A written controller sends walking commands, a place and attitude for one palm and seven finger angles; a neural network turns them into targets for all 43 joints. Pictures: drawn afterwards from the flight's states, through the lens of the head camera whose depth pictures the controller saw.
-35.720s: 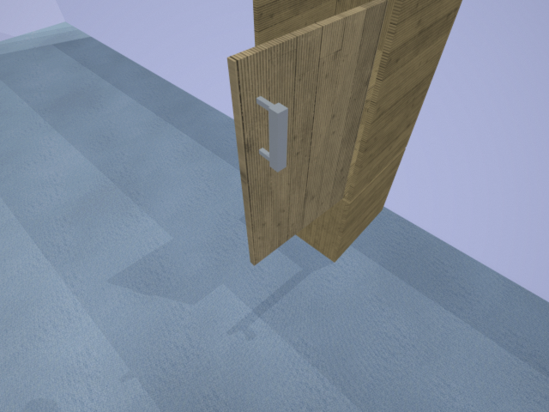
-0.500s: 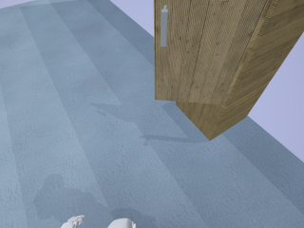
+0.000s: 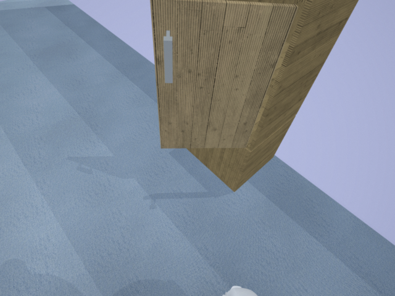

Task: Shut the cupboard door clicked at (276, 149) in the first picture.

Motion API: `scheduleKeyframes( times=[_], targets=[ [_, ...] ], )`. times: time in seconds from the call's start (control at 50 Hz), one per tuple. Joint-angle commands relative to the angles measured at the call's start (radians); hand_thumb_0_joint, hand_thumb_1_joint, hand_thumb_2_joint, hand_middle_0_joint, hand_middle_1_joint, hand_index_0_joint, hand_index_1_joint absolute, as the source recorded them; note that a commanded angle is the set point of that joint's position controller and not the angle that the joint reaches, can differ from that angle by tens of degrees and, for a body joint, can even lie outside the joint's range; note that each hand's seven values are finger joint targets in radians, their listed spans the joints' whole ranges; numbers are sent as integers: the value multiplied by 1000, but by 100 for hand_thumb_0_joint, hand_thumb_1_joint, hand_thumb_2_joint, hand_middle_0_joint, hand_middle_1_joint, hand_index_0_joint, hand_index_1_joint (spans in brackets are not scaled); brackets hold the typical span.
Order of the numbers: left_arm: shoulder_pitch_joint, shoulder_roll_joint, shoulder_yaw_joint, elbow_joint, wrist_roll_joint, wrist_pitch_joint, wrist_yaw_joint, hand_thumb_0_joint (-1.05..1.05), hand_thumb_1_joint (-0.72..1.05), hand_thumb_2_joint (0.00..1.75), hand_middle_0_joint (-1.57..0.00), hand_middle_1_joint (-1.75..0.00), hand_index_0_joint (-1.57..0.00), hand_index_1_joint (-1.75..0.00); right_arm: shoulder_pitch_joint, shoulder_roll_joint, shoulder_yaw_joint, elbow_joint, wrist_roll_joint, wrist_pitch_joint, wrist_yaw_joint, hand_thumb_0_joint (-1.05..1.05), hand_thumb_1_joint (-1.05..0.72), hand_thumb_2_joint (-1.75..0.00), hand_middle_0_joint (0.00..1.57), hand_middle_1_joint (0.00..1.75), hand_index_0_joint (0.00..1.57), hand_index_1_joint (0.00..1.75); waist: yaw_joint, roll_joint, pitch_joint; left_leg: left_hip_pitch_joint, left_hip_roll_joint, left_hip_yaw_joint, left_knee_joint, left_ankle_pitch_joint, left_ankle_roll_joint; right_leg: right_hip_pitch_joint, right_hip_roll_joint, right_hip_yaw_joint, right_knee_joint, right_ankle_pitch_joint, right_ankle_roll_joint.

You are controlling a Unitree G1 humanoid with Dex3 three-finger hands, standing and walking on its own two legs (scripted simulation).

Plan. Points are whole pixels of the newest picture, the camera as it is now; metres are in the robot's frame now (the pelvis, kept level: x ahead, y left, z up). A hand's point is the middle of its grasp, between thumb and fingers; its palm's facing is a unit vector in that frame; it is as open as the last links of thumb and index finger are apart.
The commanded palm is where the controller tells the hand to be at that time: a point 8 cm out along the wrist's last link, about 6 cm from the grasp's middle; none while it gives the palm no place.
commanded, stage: take the last steps up to it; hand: left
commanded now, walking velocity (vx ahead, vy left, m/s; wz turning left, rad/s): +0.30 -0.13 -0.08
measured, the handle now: (168, 57) +0.70 +0.10 +0.10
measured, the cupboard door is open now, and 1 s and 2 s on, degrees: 51 51 51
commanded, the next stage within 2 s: come to a stop and stand still in 0.48 s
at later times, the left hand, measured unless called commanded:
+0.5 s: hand (149, 295) +0.16 +0.11 -0.21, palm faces +0.04 -0.99 -0.14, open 7.3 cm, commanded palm none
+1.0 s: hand (166, 227) +0.32 +0.08 -0.18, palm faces +0.07 -0.97 -0.24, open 7.3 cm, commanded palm none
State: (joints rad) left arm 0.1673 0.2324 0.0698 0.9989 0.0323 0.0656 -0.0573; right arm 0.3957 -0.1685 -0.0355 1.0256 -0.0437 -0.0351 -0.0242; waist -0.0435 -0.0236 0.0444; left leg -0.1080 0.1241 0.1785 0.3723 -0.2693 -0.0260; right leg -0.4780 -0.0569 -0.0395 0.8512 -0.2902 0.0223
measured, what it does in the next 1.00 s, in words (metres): walks ahead: right foot, then left foot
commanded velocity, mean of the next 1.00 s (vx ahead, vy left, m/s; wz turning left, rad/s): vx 0.02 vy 0.00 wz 0.00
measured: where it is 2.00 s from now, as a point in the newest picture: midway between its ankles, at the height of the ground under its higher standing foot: outside the picture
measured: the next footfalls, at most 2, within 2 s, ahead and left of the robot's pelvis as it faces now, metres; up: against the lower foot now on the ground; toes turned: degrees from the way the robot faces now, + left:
right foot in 0.14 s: +0.12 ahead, -0.18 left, +0.00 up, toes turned -6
left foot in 0.46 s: +0.26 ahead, +0.02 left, +0.00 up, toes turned +9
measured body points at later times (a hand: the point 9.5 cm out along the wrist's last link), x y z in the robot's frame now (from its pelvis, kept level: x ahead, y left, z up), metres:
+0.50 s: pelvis +0.17 -0.07 -0.03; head +0.19 -0.04 +0.42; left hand +0.16 +0.16 -0.20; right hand +0.25 -0.31 -0.15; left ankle +0.22 +0.01 -0.75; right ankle +0.08 -0.17 -0.73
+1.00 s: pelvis +0.25 -0.11 -0.01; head +0.31 -0.11 +0.44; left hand +0.31 +0.13 -0.16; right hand +0.32 -0.37 -0.16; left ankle +0.20 +0.00 -0.69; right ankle +0.28 -0.25 -0.75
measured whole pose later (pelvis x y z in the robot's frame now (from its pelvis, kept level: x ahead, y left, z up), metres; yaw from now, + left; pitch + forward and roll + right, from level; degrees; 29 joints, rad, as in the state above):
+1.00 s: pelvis +0.25 -0.11 -0.01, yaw +2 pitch +0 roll +2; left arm 0.13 0.17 0.05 1.01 0.03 0.02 0.04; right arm 0.15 -0.22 -0.07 1.02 -0.01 0.07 -0.02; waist 0.01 -0.02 0.12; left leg -0.39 -0.02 0.03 0.97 -0.54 -0.05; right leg -0.29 -0.09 -0.04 0.50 -0.22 0.02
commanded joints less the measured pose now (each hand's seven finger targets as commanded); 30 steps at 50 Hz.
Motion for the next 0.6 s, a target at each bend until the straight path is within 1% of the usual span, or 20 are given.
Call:
scheduleKeyframes(
  times=[0.0,0.04,0.06,0.08,0.1,0.12,0.14,0.16,0.2,0.22,0.24,0.32,0.36,0.4,0.42,0.44,0.46,0.48,0.52,0.58],
  targets=[
    [-131,25,2,-102,-2,-44,-9,0,90,90,-20,-30,-20,-30,35,-223,-57,-19,0,-6,-5,0,-90,-90,20,30,20,30,-19,211,46,-50,239,-148,-166,27,132,28,0,-35,-154,8,-7],
    [-85,32,8,-85,-2,-52,-8,0,90,90,-20,-30,-20,-30,10,-234,-59,-15,0,-3,-4,0,-90,-90,20,30,20,30,7,213,35,-86,234,-134,-115,26,120,141,18,-59,-241,11,-16],
    [-25,47,11,-62,-2,-60,-5,0,90,90,-20,-30,-20,-30,-3,-233,-58,-12,4,1,-1,0,-90,-90,20,30,20,30,37,180,14,-109,203,-112,-46,48,97,244,48,-83,-325,48,-27],
    [91,76,18,-22,0,-71,2,0,90,90,-20,-30,-20,-30,-11,-216,-57,-10,9,1,4,0,-90,-90,20,30,20,30,91,100,-43,-155,147,-60,103,101,65,408,62,-76,-411,65,-46],
    [234,158,37,26,3,-87,16,0,90,90,-20,-30,-20,-30,-18,-165,-46,-21,23,-2,15,0,-90,-90,20,30,20,30,153,-95,-124,-336,60,34,359,38,28,640,-92,103,-492,-90,-109],
    [332,239,50,64,-3,-95,34,0,90,90,-20,-30,-20,-30,-84,-88,-21,-73,34,-6,16,0,-90,-90,20,30,20,30,184,-315,-132,-561,-76,15,643,-385,8,716,-303,450,-601,-81,-212],
    [309,233,48,62,-12,-97,48,0,90,90,-20,-30,-20,-30,-128,-123,-28,-82,32,-3,12,0,-90,-90,20,30,20,30,176,-254,-119,-608,-45,-111,787,-347,28,638,-328,482,-648,-64,-254],
    [233,192,40,50,-12,-94,58,0,90,90,-20,-30,-20,-30,-143,-124,-35,-80,32,-2,11,0,-90,-90,20,30,20,30,136,-223,-75,-611,-17,-136,848,-285,26,573,-316,466,-652,-80,-274],
    [92,98,8,13,-9,-99,66,0,90,90,-20,-30,-20,-30,-131,-110,-35,-52,19,4,18,0,-90,-90,20,30,20,30,60,-104,10,-525,27,-153,782,-170,17,382,-240,244,-641,3,-244],
    [58,77,0,10,-7,-108,66,0,90,90,-20,-30,-20,-30,-90,-87,-30,-38,14,13,21,0,-90,-90,20,30,20,30,23,-99,10,-468,23,-138,727,-140,9,326,-215,165,-644,70,-227],
    [52,62,-6,12,-7,-114,65,0,90,90,-20,-30,-20,-30,-71,-72,-26,-31,12,19,24,0,-90,-90,20,30,20,30,8,-101,9,-426,12,-119,672,-117,4,294,-192,119,-645,128,-218],
    [64,75,-5,37,-5,-121,64,0,90,90,-20,-30,-20,-30,-81,-47,-15,-45,14,14,31,0,-90,-90,20,30,20,30,1,-84,4,-324,-24,-70,381,-67,5,299,-172,85,-620,191,-221],
    [64,75,-8,52,-8,-116,63,0,90,90,-20,-30,-20,-30,-60,-54,-16,-36,15,7,29,0,-90,-90,20,30,20,30,-19,-78,15,-214,-45,-54,262,19,11,263,-159,86,-582,122,-203],
    [62,62,-8,50,-19,-108,61,0,90,90,-20,-30,-20,-30,26,-99,-22,-1,11,-5,25,0,-90,-90,20,30,20,30,-56,18,-11,-2,-57,-76,137,112,19,179,-105,44,-427,92,-160],
    [100,22,-14,41,-21,-103,58,0,90,90,-20,-30,-20,-30,96,-173,-38,14,1,-13,16,0,-90,-90,20,30,20,30,-73,204,-39,121,88,-306,40,87,83,48,-13,3,-210,-10,-112],
    [111,3,-21,14,-24,-101,53,0,90,90,-20,-30,-20,-30,164,-261,-59,15,-10,-8,6,0,-90,-90,20,30,20,30,-87,339,-57,188,316,-615,-94,65,203,-94,83,-80,55,-275,-70],
    [62,44,-22,-9,-8,-94,57,0,90,90,-20,-30,-20,-30,155,-270,-55,14,0,-1,-6,0,-90,-90,20,30,20,30,-87,314,-45,130,357,-671,-138,59,240,-132,53,21,243,-305,-68],
    [41,46,-14,-5,-7,-92,55,0,90,90,-20,-30,-20,-30,86,-238,-48,-6,6,2,-11,0,-90,-90,20,30,20,30,-54,245,-3,45,337,-609,-148,52,232,-160,11,58,326,-225,-61],
    [59,28,-9,10,-3,-89,44,0,90,90,-20,-30,-20,-30,-29,-170,-31,-42,9,-10,-10,0,-90,-90,20,30,20,30,1,153,24,-52,256,-437,-164,79,199,-110,-31,62,291,-119,-38],
    [90,-26,-23,29,-9,-75,47,0,90,90,-20,-30,-20,-30,-67,-138,-17,-37,13,-18,-12,0,-90,-90,20,30,20,30,32,126,-21,-65,172,-223,-106,416,174,36,-24,23,55,-72,-15]
  ],
)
